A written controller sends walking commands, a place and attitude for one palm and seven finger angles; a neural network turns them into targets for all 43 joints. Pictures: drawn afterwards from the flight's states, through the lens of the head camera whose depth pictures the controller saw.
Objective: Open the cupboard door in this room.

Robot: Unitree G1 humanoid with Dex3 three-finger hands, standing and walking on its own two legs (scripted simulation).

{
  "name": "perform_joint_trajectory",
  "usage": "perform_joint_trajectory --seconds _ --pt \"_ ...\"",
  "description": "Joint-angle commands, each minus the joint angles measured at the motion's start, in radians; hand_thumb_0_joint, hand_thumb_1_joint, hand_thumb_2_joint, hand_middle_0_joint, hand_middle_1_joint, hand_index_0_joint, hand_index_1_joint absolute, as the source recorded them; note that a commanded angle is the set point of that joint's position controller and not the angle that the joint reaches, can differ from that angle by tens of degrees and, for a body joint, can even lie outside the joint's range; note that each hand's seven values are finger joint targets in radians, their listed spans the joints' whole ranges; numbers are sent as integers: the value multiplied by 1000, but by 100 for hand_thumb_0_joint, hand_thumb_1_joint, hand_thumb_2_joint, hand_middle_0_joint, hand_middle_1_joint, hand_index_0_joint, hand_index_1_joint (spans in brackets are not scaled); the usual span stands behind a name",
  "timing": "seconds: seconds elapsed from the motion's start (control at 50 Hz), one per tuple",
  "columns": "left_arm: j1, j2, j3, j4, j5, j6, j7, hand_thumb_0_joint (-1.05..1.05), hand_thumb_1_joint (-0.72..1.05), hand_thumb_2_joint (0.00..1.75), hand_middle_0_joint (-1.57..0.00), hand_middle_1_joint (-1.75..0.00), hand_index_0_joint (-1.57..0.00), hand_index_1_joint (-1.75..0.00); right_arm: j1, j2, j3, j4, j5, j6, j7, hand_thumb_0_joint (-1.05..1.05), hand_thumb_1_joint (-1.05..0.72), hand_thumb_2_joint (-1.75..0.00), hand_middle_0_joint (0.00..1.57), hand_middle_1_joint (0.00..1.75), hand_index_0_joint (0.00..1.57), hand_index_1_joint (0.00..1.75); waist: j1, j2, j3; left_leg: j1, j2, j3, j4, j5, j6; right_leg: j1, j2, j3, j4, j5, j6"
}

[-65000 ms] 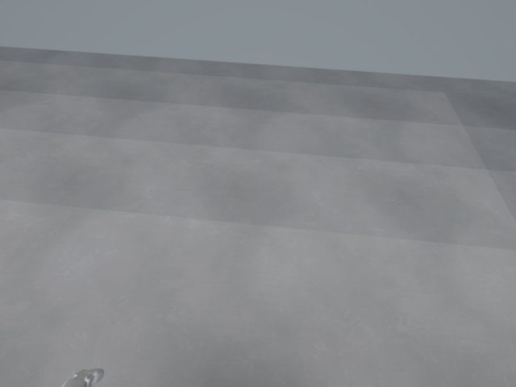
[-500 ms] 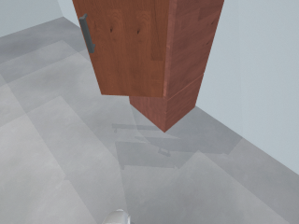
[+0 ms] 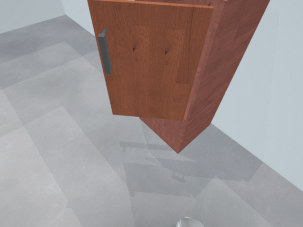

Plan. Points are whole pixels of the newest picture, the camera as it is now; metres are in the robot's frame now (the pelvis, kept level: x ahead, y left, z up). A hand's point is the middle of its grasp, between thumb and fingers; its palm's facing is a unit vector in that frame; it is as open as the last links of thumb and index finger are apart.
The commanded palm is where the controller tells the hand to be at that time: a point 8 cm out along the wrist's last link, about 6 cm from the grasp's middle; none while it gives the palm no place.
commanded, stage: take the last steps up to it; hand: left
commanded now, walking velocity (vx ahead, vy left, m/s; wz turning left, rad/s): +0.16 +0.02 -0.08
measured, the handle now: (106, 52) +0.67 +0.24 +0.07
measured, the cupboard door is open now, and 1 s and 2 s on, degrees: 42 42 42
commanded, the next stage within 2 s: come to a stop and stand still in 0.02 s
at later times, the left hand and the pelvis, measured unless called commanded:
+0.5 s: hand (98, 214) +0.17 +0.19 -0.19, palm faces +0.00 -0.98 -0.18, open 7.2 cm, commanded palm none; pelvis +0.08 +0.01 -0.01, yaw -1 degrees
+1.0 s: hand out of the picture +0.08 +0.17 -0.18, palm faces -0.05 -0.98 -0.19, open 7.4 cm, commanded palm none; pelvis +0.07 +0.01 -0.01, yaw -2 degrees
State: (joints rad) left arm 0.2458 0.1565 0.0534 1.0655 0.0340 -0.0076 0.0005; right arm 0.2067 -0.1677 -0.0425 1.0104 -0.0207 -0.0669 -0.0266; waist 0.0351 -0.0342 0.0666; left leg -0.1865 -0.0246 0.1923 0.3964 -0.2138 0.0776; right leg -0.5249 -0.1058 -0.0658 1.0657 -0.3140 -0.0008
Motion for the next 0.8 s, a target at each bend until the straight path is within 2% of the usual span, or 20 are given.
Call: perform_joint_trajectory --seconds 0.0,0.1,0.14,0.16,0.18,0.2,0.22,0.24,0.3,0.38,0.42,0.44,0.46,0.5,0.56,0.58,0.66,0.7,0.76,0.78 --pt "24 14 4 -60 -8 -4 -3 0 90 90 -20 -30 -20 -30 122 -104 -12 5 -11 2 4 0 -90 -90 20 30 20 30 -20 98 -4 5 304 -177 -211 266 105 51 -16 14 -186 48 0" --pt "-43 36 -4 -88 -8 -11 -3 0 90 90 -20 -30 -20 -30 157 -122 -7 45 -15 15 4 0 -90 -90 20 30 20 30 -32 86 -4 44 302 -184 -124 305 93 154 31 -25 -382 25 -14" --pt "21 44 -6 -60 -10 -19 6 0 90 90 -20 -30 -20 -30 148 -108 4 62 -8 21 -3 0 -90 -90 20 30 20 30 3 40 -34 16 249 -134 8 396 30 317 52 -32 -544 156 -16" --pt "83 86 -3 -36 -12 -30 15 0 90 90 -20 -30 -20 -30 154 -83 11 66 1 20 -5 0 -90 -90 20 30 20 30 22 -26 -75 -44 186 -104 106 356 -28 459 2 41 -614 418 -26" --pt "130 150 3 -17 -15 -38 27 0 90 90 -20 -30 -20 -30 164 -65 13 61 12 25 -2 0 -90 -90 20 30 20 30 17 -116 -113 -159 109 -80 186 146 -81 579 -151 214 -601 808 -97" --pt "136 187 2 -4 -26 -39 34 0 90 90 -20 -30 -20 -30 184 -58 15 68 19 42 -3 0 -90 -90 20 30 20 30 0 -139 -138 -154 53 -84 282 -223 -119 573 -281 264 -629 1029 -204" --pt "107 194 2 -9 -24 -40 41 0 90 90 -20 -30 -20 -30 178 -45 14 74 25 58 -6 0 -90 -90 20 30 20 30 -1 -211 -180 -147 59 -120 370 -381 -122 556 -298 284 -633 1146 -250" --pt "63 187 2 -23 -20 -34 48 0 90 90 -20 -30 -20 -30 155 -51 8 73 28 69 -9 0 -90 -90 20 30 20 30 -1 -233 -166 -165 68 -159 423 -400 -116 527 -291 253 -628 1168 -249" --pt "-16 184 11 -48 -17 -9 56 0 90 90 -20 -30 -20 -30 143 -29 2 88 28 93 -10 0 -90 -90 20 30 20 30 -26 -73 -143 -164 55 -157 385 -332 -123 501 -233 155 -622 1044 -205" --pt "-61 171 26 -63 -13 9 53 0 90 90 -20 -30 -20 -30 167 -11 -11 87 17 107 -6 0 -90 -90 20 30 20 30 -45 -118 -107 -93 43 -130 249 -170 -132 383 -175 102 -617 754 -158" --pt "-80 159 25 -76 -21 21 48 0 90 90 -20 -30 -20 -30 192 -26 -15 88 11 103 -2 0 -90 -90 20 30 20 30 -66 -80 -86 7 61 -124 79 22 -120 275 -136 90 -573 515 -101" --pt "-67 125 20 -90 -26 28 43 0 90 90 -20 -30 -20 -30 190 -67 -20 73 4 93 -1 0 -90 -90 20 30 20 30 -57 63 -87 29 157 -236 13 172 -75 206 -59 46 -507 301 -49" --pt "-38 77 12 -105 -31 37 39 0 90 90 -20 -30 -20 -30 154 -126 -27 39 -4 83 -5 0 -90 -90 20 30 20 30 -38 241 -82 -54 314 -403 -63 322 14 210 32 -15 -437 23 10" --pt "-65 70 7 -105 -22 52 37 0 90 90 -20 -30 -20 -30 88 -138 -28 9 -10 71 -17 0 -90 -90 20 30 20 30 -46 245 -30 -166 362 -459 -172 141 96 211 67 44 -214 -222 9" --pt "-26 70 8 -67 -20 47 23 0 90 90 -20 -30 -20 -30 17 -127 -19 -4 -12 65 -24 0 -90 -90 20 30 20 30 -24 185 -41 -82 321 -375 -131 161 85 175 53 78 -196 -172 11" --pt "-30 65 4 -64 -19 41 18 0 90 90 -20 -30 -20 -30 23 -127 -20 -2 -12 62 -25 0 -90 -90 20 30 20 30 -32 140 -49 -41 322 -361 -111 219 86 178 52 63 -255 -169 13" --pt "-7 68 -2 -52 -20 35 14 0 90 90 -20 -30 -20 -30 54 -171 -38 19 -5 68 -22 0 -90 -90 20 30 20 30 -57 169 -97 49 302 -336 -61 274 66 243 70 20 -450 -101 16" --pt "53 79 -5 -32 -19 22 17 0 90 90 -20 -30 -20 -30 41 -163 -36 21 5 67 -20 0 -90 -90 20 30 20 30 -35 133 -112 52 255 -289 14 318 23 323 65 23 -651 76 13" --pt "40 140 -10 -25 -15 8 24 0 90 90 -20 -30 -20 -30 36 -98 -23 21 15 68 -7 0 -90 -90 20 30 20 30 -64 0 -89 17 121 -171 68 108 -73 311 -69 148 -717 257 -43" --pt "31 130 -13 -15 -15 -1 26 0 90 90 -20 -30 -20 -30 40 -74 -16 31 10 73 -6 0 -90 -90 20 30 20 30 -70 -100 -97 26 107 -156 72 86 -81 316 -59 151 -725 285 -52"
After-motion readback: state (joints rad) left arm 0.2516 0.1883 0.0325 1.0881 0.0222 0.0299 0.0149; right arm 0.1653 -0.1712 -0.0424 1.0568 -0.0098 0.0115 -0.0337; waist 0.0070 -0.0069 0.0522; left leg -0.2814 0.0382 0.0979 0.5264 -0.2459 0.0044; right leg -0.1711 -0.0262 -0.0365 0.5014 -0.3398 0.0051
